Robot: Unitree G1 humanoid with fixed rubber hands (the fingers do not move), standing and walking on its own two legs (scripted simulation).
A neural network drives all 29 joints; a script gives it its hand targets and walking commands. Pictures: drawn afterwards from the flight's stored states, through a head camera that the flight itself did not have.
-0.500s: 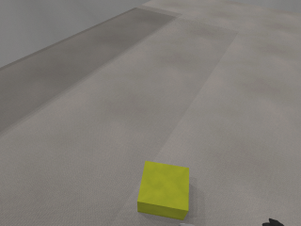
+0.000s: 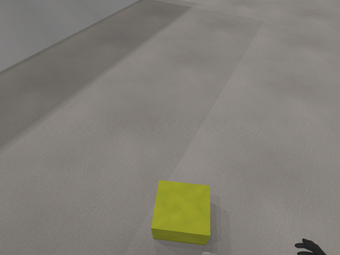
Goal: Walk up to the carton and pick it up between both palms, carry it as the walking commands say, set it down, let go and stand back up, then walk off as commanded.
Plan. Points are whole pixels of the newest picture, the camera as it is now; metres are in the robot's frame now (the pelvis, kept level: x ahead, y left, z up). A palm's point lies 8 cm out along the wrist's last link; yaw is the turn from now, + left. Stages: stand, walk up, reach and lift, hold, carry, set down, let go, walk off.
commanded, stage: walk up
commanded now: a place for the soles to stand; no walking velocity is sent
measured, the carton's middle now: (181, 212) +0.46 -0.04 -0.64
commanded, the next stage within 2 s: none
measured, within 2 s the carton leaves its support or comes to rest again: neither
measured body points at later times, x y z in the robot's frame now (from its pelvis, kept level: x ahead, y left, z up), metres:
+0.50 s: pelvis +0.00 -0.01 +0.00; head +0.01 -0.01 +0.45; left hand +0.10 +0.33 -0.07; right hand +0.12 -0.34 -0.07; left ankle +0.00 +0.10 -0.69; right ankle +0.05 -0.12 -0.69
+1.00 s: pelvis +0.00 +0.00 +0.00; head +0.01 -0.01 +0.45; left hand +0.12 +0.33 -0.07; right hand +0.12 -0.34 -0.07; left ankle +0.00 +0.10 -0.69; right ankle +0.05 -0.12 -0.69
